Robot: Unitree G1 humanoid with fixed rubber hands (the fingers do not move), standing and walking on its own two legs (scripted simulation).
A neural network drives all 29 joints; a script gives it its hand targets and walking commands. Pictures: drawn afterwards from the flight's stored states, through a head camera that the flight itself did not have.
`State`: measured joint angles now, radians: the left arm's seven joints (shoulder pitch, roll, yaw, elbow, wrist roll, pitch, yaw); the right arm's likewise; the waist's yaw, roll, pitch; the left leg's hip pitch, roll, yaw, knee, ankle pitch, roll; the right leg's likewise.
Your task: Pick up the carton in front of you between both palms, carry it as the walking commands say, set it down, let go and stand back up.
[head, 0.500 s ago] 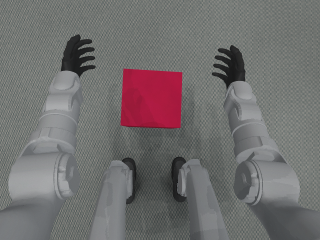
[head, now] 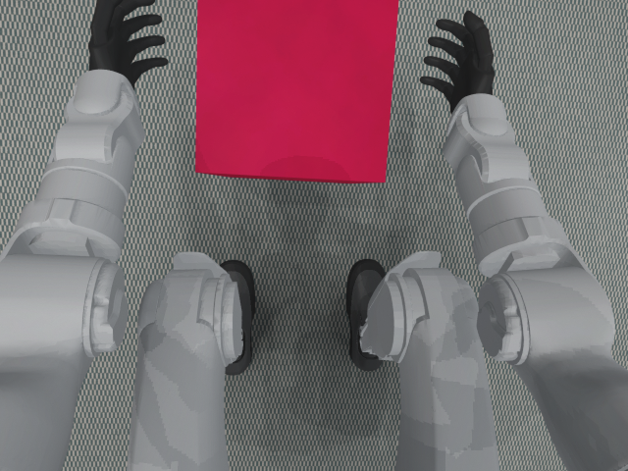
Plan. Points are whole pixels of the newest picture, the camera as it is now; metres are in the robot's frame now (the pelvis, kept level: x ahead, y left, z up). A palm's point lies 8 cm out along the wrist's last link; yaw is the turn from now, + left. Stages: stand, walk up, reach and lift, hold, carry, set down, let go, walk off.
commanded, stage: reach and lift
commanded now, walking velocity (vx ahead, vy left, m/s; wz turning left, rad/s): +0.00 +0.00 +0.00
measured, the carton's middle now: (294, 107) +0.51 +0.02 -0.29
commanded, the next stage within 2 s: none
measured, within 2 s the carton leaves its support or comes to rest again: leaves its support in 1.02 s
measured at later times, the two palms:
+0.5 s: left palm (152, 79) +0.52 +0.19 -0.22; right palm (444, 92) +0.51 -0.16 -0.21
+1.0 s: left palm (170, 74) +0.52 +0.17 -0.21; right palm (422, 81) +0.52 -0.13 -0.20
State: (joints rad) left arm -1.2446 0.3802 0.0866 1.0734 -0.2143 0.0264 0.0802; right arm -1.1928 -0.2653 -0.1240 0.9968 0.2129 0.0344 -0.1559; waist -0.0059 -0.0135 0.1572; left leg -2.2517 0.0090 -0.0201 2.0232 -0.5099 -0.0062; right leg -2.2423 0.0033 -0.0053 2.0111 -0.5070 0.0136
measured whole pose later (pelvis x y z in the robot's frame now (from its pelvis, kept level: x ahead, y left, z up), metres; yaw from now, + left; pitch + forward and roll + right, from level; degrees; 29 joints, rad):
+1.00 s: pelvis -0.01 +0.00 -0.05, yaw +0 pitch +37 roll -1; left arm -1.43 0.32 -0.05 1.22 -0.26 0.02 0.15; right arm -1.41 -0.24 -0.07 1.19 0.27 0.00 -0.20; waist -0.01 -0.03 0.29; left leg -2.32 0.00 -0.02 2.18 -0.51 0.00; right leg -2.30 0.02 0.01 2.17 -0.51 0.04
